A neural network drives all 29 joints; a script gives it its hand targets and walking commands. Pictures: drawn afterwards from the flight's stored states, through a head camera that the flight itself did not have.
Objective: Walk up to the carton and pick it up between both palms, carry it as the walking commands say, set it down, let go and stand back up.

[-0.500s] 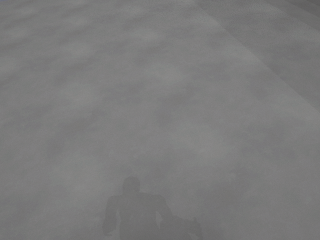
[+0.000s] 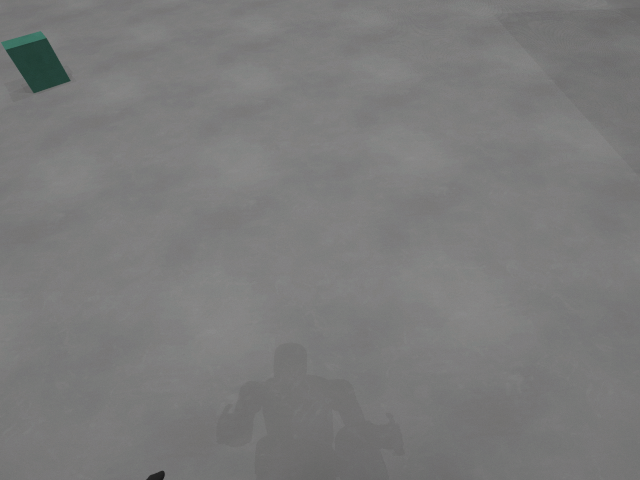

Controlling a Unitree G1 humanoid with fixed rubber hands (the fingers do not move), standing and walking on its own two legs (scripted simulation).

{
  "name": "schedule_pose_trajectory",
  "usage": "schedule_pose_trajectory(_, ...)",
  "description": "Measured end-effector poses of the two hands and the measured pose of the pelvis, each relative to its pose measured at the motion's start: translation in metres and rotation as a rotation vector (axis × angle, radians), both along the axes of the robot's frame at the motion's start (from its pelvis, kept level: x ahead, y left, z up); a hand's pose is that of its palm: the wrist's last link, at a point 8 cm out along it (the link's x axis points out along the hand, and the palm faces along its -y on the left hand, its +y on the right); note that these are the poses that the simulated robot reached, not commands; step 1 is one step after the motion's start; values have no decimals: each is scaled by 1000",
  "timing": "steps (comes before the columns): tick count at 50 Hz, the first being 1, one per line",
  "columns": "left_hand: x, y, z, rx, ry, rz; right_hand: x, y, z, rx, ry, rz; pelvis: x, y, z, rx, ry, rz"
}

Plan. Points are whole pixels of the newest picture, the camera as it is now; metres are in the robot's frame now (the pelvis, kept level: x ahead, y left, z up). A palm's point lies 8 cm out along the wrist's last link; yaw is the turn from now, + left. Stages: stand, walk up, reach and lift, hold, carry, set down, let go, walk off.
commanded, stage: walk up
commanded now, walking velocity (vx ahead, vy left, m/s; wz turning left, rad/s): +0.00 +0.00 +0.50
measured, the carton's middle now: (37, 62) +2.74 +1.86 -0.63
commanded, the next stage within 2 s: none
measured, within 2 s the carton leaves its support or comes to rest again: neither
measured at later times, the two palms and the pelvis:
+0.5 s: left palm out of the picture -0.04 +0.25 -0.10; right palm (511, 445) +0.20 -0.22 -0.11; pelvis +0.03 +0.01 +0.02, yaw +15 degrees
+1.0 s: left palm (34, 450) +0.23 +0.45 -0.13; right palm (374, 400) +0.27 -0.05 -0.11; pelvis +0.22 +0.18 +0.01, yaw +29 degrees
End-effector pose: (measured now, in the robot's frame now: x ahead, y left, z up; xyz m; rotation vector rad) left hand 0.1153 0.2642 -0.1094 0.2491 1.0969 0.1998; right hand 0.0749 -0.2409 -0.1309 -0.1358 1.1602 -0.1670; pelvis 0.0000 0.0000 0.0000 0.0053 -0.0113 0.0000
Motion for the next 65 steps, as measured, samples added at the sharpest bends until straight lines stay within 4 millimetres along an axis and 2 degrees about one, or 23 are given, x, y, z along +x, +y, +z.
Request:
schedule_pose_trajectory(3,-4,-11,5,29,-37,7,-7,-11,-15,28,16,5,-2,-11,-7,17,2,22)
schedule_pose_trajectory(5,-13,-20,11,45,-47,2,-10,-18,-21,31,37,17,-5,-16,-6,13,-1,38)
schedule_pose_trajectory(12,-67,-29,22,47,4,111,-3,-38,-11,38,75,111,-5,-26,7,48,-3,129)
schedule_pose_trajectory(16,-92,-28,20,16,29,169,16,-40,2,32,84,171,2,-28,13,61,13,166)
schedule_pose_trajectory(20,-116,-23,19,-7,44,237,55,-28,13,17,58,253,14,-19,18,58,21,213)
schedule_pose_trajectory(23,-139,-17,16,-25,85,298,95,-6,19,13,17,313,26,-6,19,48,23,241)
schedule_pose_trajectory(25,-154,-11,13,-39,124,345,125,17,22,14,-17,360,35,7,18,36,24,260)
schedule_pose_trajectory(30,-186,9,-3,-86,236,462,200,94,26,17,-94,501,62,46,9,-7,31,310)
schedule_pose_trajectory(34,-192,36,-29,-138,329,518,249,159,19,3,-169,567,89,87,-10,-32,33,339)
schedule_pose_trajectory(35,-186,44,-34,-149,346,519,256,171,18,-3,-189,563,94,96,-13,-33,27,347)
schedule_pose_trajectory(37,-159,65,-37,-158,328,508,257,186,18,-14,-189,552,107,111,-11,-45,13,374)
schedule_pose_trajectory(40,-93,100,-34,-159,201,486,241,196,17,-31,-85,536,130,130,0,-56,3,430)
schedule_pose_trajectory(44,-1,142,-26,-156,51,443,215,196,19,-51,66,469,164,152,9,-60,-5,475)
schedule_pose_trajectory(48,77,171,-22,-162,-24,407,196,192,23,-77,193,384,203,170,11,-61,-8,504)
schedule_pose_trajectory(52,149,191,-21,-171,-64,373,189,191,24,-103,323,322,247,187,8,-62,4,521)
schedule_pose_trajectory(55,207,204,-22,-173,-96,347,194,195,21,-112,417,293,283,198,1,-60,20,533)
schedule_pose_trajectory(58,266,217,-27,-159,-135,327,213,201,13,-111,496,270,323,209,-10,-59,38,533)
schedule_pose_trajectory(61,312,230,-36,-129,-159,331,250,210,-5,-105,539,259,368,221,-26,-69,43,524)
schedule_pose_trajectory(63,322,234,-39,-111,-146,341,293,223,-15,-96,496,274,390,226,-28,-77,35,529)
schedule_pose_trajectory(65,316,237,-42,-105,-111,392,349,241,-21,-81,402,320,412,230,-25,-69,21,541)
